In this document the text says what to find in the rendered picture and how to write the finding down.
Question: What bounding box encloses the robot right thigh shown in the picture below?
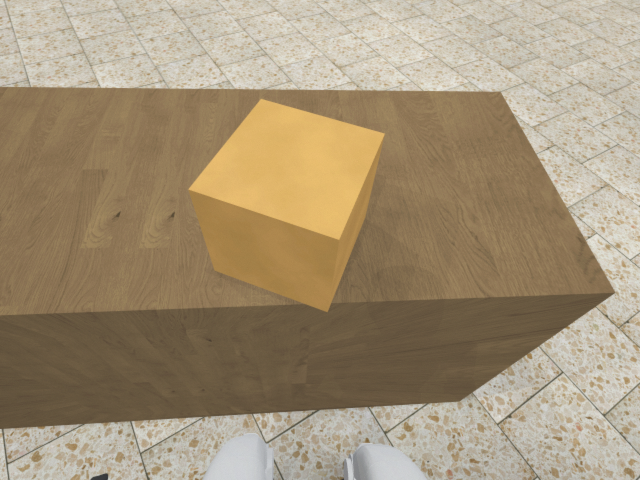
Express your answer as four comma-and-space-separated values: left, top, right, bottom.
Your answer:
343, 444, 427, 480

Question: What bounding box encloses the carton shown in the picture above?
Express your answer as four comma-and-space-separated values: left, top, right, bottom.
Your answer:
188, 99, 385, 312

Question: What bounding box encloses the robot left thigh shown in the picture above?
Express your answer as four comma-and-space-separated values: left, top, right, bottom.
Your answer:
202, 436, 274, 480

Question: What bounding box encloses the pedestal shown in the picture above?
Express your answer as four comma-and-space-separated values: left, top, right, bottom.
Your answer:
0, 87, 615, 429

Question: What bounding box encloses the robot thigh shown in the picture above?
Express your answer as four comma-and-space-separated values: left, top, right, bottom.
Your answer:
202, 436, 274, 480
343, 444, 427, 480

